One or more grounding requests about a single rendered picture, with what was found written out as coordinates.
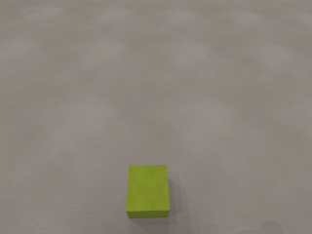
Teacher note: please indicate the carton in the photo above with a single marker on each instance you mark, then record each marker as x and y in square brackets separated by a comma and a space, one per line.
[148, 191]

